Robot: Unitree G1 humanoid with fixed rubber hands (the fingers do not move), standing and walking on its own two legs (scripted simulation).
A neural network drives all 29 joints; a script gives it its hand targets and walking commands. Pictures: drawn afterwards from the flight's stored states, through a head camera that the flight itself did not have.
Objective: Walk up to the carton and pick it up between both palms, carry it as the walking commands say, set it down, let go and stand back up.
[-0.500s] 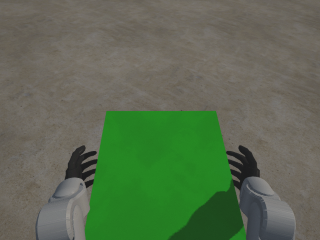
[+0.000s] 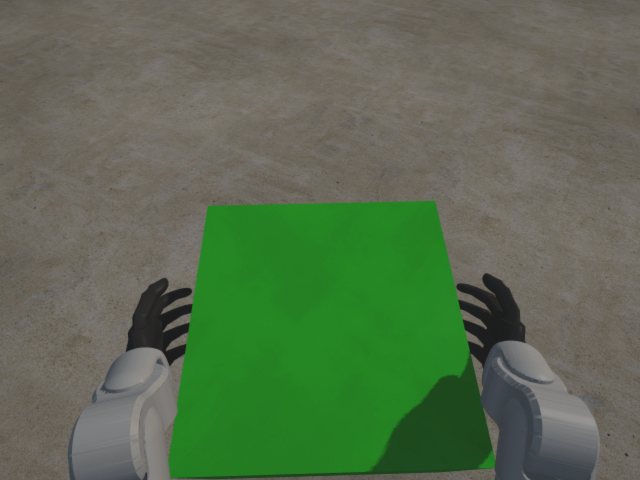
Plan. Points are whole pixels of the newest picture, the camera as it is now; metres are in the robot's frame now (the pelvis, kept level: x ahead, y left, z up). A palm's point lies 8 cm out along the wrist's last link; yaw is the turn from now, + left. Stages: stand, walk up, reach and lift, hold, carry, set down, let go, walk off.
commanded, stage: carry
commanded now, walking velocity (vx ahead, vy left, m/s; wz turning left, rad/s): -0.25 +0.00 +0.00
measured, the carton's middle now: (324, 339) +0.29 -0.01 +0.02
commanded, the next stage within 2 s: none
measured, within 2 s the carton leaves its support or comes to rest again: neither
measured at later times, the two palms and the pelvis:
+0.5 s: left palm out of the picture +0.04 +0.17 +0.09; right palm out of the picture +0.03 -0.19 +0.08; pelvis -0.19 -0.01 +0.00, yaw +0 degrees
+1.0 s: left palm out of the picture -0.16 +0.21 +0.10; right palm out of the picture -0.14 -0.15 +0.10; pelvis -0.38 +0.01 +0.00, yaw +2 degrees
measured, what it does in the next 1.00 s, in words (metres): walks backwards: left foot, then right foot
